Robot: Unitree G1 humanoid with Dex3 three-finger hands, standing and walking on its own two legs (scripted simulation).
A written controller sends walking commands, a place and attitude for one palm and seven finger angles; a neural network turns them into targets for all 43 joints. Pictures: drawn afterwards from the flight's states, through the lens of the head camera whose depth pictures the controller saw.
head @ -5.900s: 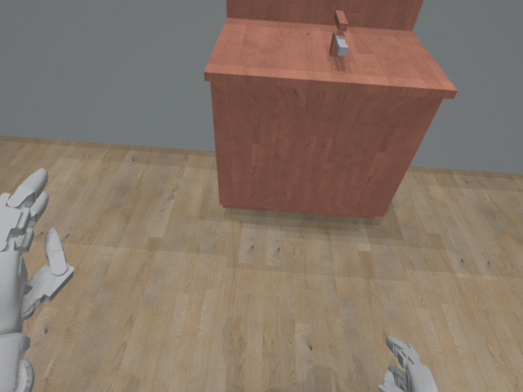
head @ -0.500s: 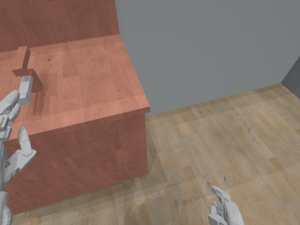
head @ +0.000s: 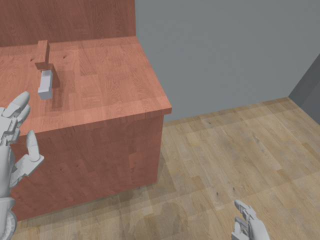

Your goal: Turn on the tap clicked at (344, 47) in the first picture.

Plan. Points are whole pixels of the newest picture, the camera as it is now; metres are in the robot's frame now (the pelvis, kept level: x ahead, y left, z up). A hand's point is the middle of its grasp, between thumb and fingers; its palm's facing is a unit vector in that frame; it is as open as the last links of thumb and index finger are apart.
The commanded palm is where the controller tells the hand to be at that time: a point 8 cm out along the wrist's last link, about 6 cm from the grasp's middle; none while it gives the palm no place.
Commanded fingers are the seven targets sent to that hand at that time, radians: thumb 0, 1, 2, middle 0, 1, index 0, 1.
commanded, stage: come to a stop and stand still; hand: left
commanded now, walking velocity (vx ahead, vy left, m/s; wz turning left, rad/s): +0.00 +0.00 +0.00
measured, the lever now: (45, 93) +0.47 +0.38 +0.08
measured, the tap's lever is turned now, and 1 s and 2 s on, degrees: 0 0 0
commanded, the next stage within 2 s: look again from close up in 0.34 s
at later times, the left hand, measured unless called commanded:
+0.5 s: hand (27, 154) +0.22 +0.26 +0.16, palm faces +0.45 -0.83 -0.34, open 7.5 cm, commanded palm +0.16 +0.29 +0.18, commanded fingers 0.00 0.90 0.90 -0.20 -0.30 -0.20 -0.30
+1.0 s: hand (41, 144) +0.24 +0.25 +0.16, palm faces +0.44 -0.83 -0.35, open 7.4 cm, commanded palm +0.19 +0.28 +0.18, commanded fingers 0.00 0.90 0.90 -0.20 -0.30 -0.20 -0.30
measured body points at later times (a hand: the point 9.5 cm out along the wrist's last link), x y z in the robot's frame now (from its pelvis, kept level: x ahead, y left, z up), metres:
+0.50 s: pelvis +0.01 +0.00 +0.01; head +0.01 +0.02 +0.46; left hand +0.19 +0.30 +0.18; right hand +0.21 -0.20 -0.05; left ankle +0.03 +0.08 -0.73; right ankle +0.06 -0.13 -0.73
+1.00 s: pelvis +0.05 -0.01 +0.01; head +0.05 +0.00 +0.46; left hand +0.22 +0.29 +0.18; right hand +0.24 -0.22 -0.06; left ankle +0.03 +0.08 -0.73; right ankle +0.06 -0.13 -0.73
